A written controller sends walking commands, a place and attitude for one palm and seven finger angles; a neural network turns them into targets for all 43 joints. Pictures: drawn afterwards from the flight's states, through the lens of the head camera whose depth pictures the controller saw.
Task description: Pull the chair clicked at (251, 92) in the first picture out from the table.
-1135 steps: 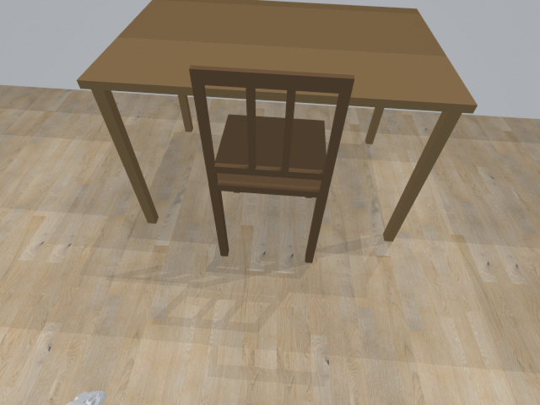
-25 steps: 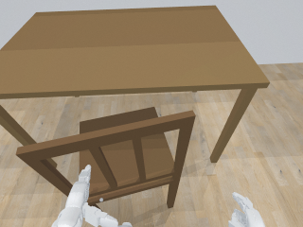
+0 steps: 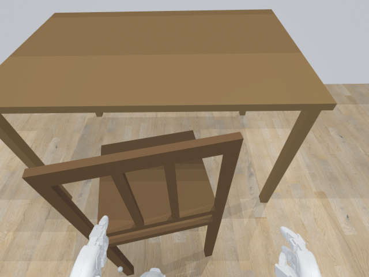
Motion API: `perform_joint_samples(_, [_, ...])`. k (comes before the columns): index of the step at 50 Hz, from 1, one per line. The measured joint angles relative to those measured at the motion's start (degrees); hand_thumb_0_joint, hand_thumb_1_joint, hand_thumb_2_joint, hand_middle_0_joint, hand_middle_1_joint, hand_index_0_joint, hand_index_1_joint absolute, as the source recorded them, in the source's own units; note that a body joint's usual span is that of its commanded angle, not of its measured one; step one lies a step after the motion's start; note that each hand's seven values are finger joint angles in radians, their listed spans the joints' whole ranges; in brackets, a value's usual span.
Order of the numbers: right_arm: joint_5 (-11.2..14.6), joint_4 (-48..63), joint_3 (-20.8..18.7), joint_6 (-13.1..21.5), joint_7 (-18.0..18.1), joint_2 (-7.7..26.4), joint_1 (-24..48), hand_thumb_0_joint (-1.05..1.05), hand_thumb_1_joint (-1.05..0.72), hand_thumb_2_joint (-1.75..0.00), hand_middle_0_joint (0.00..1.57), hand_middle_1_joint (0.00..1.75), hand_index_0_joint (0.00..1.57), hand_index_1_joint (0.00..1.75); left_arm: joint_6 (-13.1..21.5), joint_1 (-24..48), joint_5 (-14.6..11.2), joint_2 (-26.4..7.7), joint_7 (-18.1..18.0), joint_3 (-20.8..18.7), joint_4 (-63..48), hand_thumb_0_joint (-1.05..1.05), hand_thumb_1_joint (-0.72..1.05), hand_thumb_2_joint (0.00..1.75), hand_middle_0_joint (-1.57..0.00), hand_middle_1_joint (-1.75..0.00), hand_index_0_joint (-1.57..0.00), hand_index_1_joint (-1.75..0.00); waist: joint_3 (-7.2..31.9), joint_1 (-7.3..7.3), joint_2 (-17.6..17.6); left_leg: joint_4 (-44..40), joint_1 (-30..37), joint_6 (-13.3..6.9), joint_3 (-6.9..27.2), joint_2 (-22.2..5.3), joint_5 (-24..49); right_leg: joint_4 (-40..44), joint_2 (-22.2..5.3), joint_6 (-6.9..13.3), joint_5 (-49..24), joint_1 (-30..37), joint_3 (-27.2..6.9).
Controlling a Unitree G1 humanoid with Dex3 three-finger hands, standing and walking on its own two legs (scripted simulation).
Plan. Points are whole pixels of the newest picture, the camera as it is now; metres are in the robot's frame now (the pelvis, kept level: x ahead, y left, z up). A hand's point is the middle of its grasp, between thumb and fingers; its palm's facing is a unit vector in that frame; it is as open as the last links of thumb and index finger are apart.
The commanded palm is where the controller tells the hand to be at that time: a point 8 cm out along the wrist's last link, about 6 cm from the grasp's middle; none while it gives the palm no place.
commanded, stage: draw the hand back to the body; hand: left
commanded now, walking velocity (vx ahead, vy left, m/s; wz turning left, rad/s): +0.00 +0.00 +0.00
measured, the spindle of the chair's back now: (130, 201) +0.31 +0.15 -0.03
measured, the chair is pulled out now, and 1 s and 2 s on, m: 0.17 0.16 0.16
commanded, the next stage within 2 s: step back with the hand held close in 1.50 s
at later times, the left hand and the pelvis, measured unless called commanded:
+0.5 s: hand (72, 249) +0.17 +0.19 +0.10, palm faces +0.08 -0.97 -0.23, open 17.0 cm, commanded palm +0.13 +0.25 +0.12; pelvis -0.02 +0.00 +0.01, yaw -1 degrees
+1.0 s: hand (4, 197) +0.21 +0.27 +0.18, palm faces +0.38 -0.82 -0.44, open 10.4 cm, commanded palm +0.17 +0.30 +0.22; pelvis +0.03 +0.02 +0.06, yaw -2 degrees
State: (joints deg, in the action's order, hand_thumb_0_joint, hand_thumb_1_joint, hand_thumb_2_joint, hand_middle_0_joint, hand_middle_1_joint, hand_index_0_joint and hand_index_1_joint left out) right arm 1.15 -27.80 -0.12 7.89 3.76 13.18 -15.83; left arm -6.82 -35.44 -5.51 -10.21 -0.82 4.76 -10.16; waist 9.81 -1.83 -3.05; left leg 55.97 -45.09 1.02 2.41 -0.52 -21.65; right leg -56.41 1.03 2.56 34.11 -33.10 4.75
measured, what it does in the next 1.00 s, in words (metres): rises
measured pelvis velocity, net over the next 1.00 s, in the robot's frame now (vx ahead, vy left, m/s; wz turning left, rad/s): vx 0.03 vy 0.02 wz -0.03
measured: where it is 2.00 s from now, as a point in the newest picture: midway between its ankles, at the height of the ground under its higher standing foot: outside the picture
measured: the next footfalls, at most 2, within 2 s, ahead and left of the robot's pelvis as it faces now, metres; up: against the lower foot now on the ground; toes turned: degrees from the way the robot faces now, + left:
none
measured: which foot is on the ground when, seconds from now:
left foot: down 0.00-1.00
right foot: down 0.00-1.00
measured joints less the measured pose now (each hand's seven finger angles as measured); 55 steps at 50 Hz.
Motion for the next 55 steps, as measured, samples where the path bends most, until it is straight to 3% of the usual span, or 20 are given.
perform_joint_samples(7, [0.3, -4.4, -2.0, 4.0, -1.6, -1.1, 1.5, 0.02, -0.91, -0.9, 0.2, 0.3, 0.2, 0.3, 21.8, 1.0, -4.0, 0.3, 4.6, -4.9, -3.6, -0.01, -0.54, 0.2, -0.01, 0.0, -0.01, 0.0, 0.2, 1.49, 0.1, 5.6, -5.6, 0.4, 0.4, -0.6, -1.3, -6.0, 0.6, 0.4, 1.7, -5.6, 0.3])
perform_joint_samples(10, [0.5, -5.3, -2.3, 3.6, -2.1, -1.7, 2.8, 0.02, -0.91, -0.9, 0.2, 0.3, 0.2, 0.3, 27.0, 3.0, -5.4, 0.2, 7.0, -7.4, -3.2, -0.01, -0.54, 0.2, 0.0, 0.0, -0.01, 0.0, 0.0, 2.01, -0.1, 7.7, -7.6, 0.5, 0.3, -0.9, -1.7, -8.6, 0.8, 0.5, 2.4, -7.8, 0.2])
perform_joint_samples(17, [1.7, -4.7, -0.5, 1.5, -0.2, -2.4, 2.9, 0.02, -0.91, -0.9, 0.2, 0.3, 0.2, 0.3, 19.3, 2.2, -8.1, -2.3, 8.7, -9.6, -4.6, -0.02, -0.55, 0.2, 0.0, 0.0, -0.01, 0.0, -1.6, 1.91, -1.1, 4.7, -2.6, 0.4, 0.3, -0.9, -0.5, -5.4, 0.8, 0.4, 0.9, -2.9, 0.1])
perform_joint_samples(22, [1.9, -5.2, 0.2, 3.2, 0.6, -1.8, 2.4, 0.02, -0.91, -0.9, 0.2, 0.3, 0.2, 0.3, 19.1, 1.8, -10.0, -3.5, 9.1, -12.1, -6.1, -0.02, -0.52, 0.22, -0.01, -0.01, -0.01, -0.01, -2.5, 1.82, -1.3, 0.5, 1.9, 0.3, 0.6, -1.0, 1.2, -0.3, 1.1, 0.2, -1.4, 1.9, 0.3])
perform_joint_samples(26, [1.1, -5.7, 0.3, 0.6, 2.3, -0.8, 2.9, 0.02, -0.91, -0.9, 0.2, 0.3, 0.2, 0.3, 13.6, 1.1, -2.3, -6.8, 1.8, -10.8, -8.0, -0.01, -0.44, 0.26, -0.02, -0.02, -0.05, -0.04, -4.1, 2.76, -1.2, -4.9, 8.1, 0.0, -0.2, -1.2, 2.9, 5.6, 1.2, 0.1, -3.9, 7.7, -0.5])
perform_joint_samples(31, [0.4, -6.5, 0.8, -1.2, 3.5, 0.1, 4.0, 0.02, -0.91, -0.9, 0.2, 0.3, 0.2, 0.3, 9.3, -0.8, 1.3, -8.3, -3.5, -9.6, -9.0, -0.01, -0.29, 0.33, -0.04, -0.05, -0.11, -0.09, -6.4, 3.15, -1.2, -13.1, 16.1, -0.8, -1.2, -0.9, 5.6, 14.7, 0.9, -0.7, -7.7, 15.7, -1.5])
perform_joint_samples(38, [-0.4, -7.8, 1.7, -0.2, 3.7, 0.1, 5.7, 0.02, -0.91, -0.9, 0.2, 0.3, 0.2, 0.3, 6.4, -1.0, 2.3, -10.0, -5.0, -9.9, -9.4, -0.01, -0.06, 0.44, -0.07, -0.1, -0.24, -0.18, -9.3, 4.45, -0.3, -22.0, 24.8, -1.3, -2.3, 0.0, 8.4, 24.6, -0.1, -1.5, -11.4, 24.4, -2.4])
perform_joint_samples(45, [-1.0, -9.0, 2.8, 1.2, 2.7, -0.6, 7.5, 0.02, -0.91, -0.9, 0.2, 0.3, 0.2, 0.3, 3.6, 0.5, 2.3, -10.9, -6.2, -13.1, -11.2, 0.0, 0.19, 0.56, -0.11, -0.15, -0.31, -0.26, -11.2, 6.12, 0.3, -27.7, 30.6, -1.6, -2.9, 0.9, 9.8, 31.2, -0.9, -1.8, -13.5, 30.4, -2.9])
perform_joint_samples(50, [-1.4, -10.0, 3.0, 1.3, 1.5, -1.1, 8.5, 0.02, -0.91, -0.9, 0.2, 0.3, 0.2, 0.3, 4.6, 4.6, 1.9, -10.5, -7.8, -18.2, -14.7, 0.0, 0.37, 0.65, -0.14, -0.19, -0.26, -0.25, -11.2, 7.27, 0.1, -30.1, 33.1, -1.6, -3.1, 1.3, 10.2, 33.9, -1.3, -2.0, -14.2, 33.0, -3.1])
perform_joint_samples(55, [-1.5, -10.2, 2.7, -0.8, 0.0, -1.6, 9.3, 0.02, -0.91, -0.9, 0.2, 0.3, 0.21, 0.3, 6.1, 8.5, 1.5, -10.3, -7.3, -22.6, -15.3, 0.0, 0.55, 0.73, -0.16, -0.23, -0.22, -0.25, -10.5, 7.12, -0.1, -32.0, 34.7, -1.5, -3.5, 1.3, 10.5, 35.8, -1.4, -1.9, -14.7, 34.5, -3.5])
